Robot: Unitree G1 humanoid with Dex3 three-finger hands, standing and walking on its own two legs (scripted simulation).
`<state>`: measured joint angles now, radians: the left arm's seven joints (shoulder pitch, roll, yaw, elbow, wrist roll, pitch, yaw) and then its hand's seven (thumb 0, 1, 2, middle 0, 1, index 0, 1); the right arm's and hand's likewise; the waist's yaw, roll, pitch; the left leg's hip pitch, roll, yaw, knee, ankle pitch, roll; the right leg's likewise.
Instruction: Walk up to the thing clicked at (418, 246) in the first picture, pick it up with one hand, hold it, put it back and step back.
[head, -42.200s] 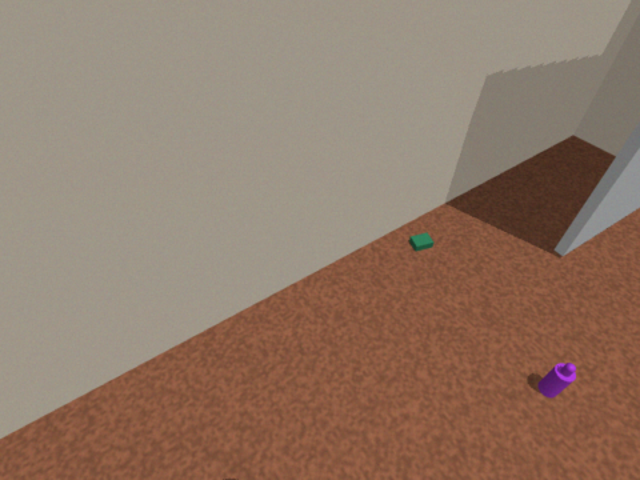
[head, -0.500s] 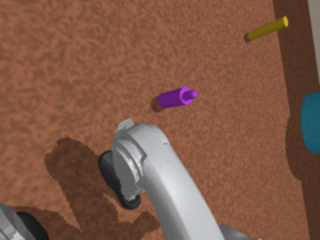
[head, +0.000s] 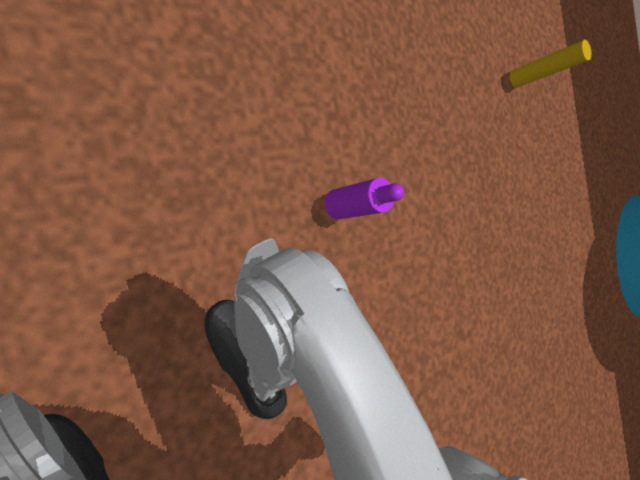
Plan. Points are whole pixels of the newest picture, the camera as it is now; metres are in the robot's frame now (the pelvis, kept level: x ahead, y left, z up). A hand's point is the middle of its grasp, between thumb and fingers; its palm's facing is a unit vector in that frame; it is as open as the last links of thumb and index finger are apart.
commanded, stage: settle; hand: left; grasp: from above
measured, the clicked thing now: out of the picture +0.49 +0.34 -0.30
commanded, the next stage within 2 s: lift in 0.46 s
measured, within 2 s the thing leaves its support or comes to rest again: neither
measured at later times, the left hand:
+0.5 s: hand out of the picture +0.47 +0.34 -0.19, palm faces -0.03 -0.43 -0.90, open 8.8 cm
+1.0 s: hand out of the picture +0.45 +0.36 -0.09, palm faces +0.02 -0.42 -0.91, open 8.7 cm
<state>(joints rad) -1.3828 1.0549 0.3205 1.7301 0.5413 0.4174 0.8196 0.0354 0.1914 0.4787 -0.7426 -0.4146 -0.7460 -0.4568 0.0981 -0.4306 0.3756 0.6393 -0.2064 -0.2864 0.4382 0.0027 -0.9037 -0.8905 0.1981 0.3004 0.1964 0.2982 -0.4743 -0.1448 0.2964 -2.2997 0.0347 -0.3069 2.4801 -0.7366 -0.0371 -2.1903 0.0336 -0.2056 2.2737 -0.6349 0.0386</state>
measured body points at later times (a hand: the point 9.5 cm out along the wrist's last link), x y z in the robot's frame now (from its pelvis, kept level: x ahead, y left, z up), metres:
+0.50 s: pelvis +0.00 +0.00 +0.02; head +0.29 +0.09 +0.34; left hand +0.47 +0.36 -0.13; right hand -0.01 -0.26 -0.04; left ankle +0.06 +0.13 -0.30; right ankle +0.12 -0.11 -0.29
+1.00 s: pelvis +0.01 -0.01 +0.03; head +0.25 +0.05 +0.40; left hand +0.45 +0.37 -0.04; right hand +0.04 -0.27 -0.08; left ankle +0.06 +0.13 -0.30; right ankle +0.12 -0.11 -0.30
